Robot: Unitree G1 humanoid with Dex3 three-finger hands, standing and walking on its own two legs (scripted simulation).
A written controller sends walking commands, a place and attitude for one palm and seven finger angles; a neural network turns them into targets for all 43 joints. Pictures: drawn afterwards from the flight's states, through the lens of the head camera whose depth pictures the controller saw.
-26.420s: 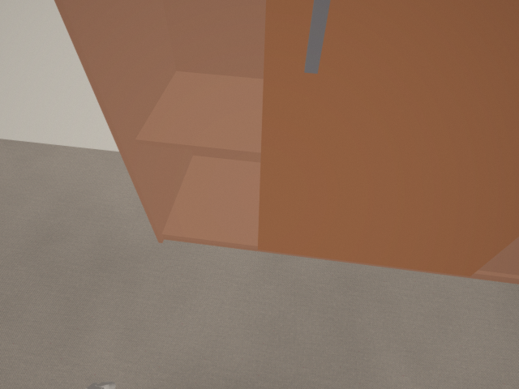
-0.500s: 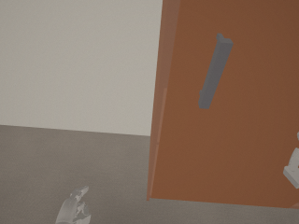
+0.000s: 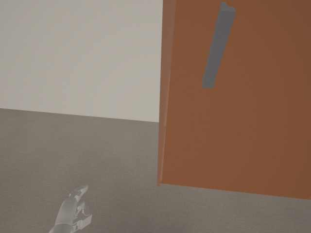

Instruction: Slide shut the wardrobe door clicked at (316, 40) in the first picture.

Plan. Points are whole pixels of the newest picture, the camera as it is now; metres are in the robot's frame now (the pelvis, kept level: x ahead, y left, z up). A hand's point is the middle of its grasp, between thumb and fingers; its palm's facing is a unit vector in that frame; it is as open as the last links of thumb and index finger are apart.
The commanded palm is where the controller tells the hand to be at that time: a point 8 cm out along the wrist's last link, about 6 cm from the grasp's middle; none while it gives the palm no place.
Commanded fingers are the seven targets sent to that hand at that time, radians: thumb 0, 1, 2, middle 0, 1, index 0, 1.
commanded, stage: step back with the hand held close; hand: right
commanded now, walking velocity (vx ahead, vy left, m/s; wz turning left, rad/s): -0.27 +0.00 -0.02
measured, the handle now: (214, 48) +0.49 -0.13 +0.24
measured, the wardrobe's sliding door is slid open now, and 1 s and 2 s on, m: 0.01 0.01 0.01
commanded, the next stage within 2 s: stop stepping back and stand still in 0.80 s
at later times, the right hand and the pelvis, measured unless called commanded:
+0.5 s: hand out of the picture +0.15 -0.27 +0.16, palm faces +0.45 +0.76 -0.47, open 7.4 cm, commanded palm +0.09 -0.29 +0.18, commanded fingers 0.00 -0.90 -0.90 0.20 0.30 0.20 0.30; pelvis -0.05 +0.01 +0.00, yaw +0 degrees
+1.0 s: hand out of the picture +0.02 -0.26 +0.15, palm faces +0.41 +0.81 -0.42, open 7.4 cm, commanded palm -0.06 -0.30 +0.18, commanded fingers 0.00 -0.90 -0.90 0.20 0.30 0.20 0.30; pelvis -0.18 +0.01 +0.00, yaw -2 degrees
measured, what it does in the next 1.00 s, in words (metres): walks backwards: left foot, then right foot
